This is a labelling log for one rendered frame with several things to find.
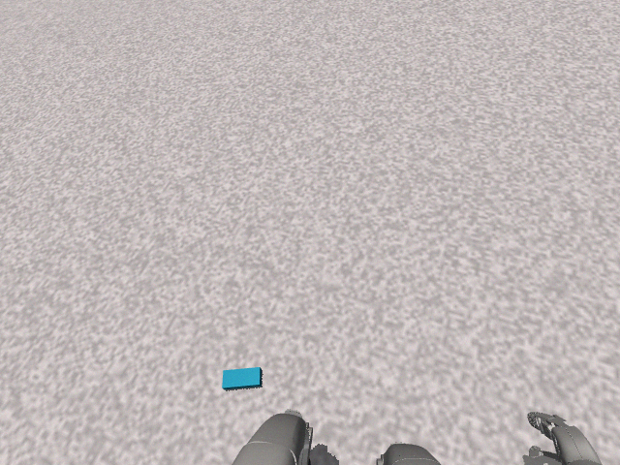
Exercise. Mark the small box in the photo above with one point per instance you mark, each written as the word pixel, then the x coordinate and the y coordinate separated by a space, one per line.
pixel 242 378

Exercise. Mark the right robot hand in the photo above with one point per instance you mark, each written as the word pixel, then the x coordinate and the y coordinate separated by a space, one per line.
pixel 569 442

